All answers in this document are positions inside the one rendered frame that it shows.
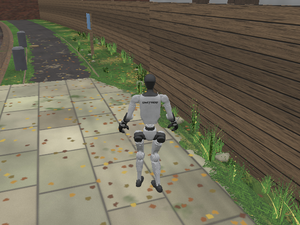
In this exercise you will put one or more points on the robot right forearm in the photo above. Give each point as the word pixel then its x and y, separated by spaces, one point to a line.
pixel 173 121

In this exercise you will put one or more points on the left robot hand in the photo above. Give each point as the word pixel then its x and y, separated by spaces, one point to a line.
pixel 120 128

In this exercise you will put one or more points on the left robot shin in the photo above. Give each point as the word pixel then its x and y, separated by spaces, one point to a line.
pixel 139 167

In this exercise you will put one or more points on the right robot hand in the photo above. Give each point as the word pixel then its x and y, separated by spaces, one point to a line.
pixel 175 127

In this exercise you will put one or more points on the robot left forearm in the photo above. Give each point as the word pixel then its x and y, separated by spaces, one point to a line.
pixel 124 121

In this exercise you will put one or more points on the right robot upper arm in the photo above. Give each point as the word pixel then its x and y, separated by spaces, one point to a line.
pixel 165 100

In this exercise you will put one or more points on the left robot upper arm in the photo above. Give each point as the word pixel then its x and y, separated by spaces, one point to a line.
pixel 135 99

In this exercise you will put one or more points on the robot shin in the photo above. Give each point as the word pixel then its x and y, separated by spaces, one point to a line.
pixel 139 167
pixel 156 170

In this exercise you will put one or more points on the right robot shin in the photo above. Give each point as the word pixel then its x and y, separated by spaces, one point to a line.
pixel 156 170

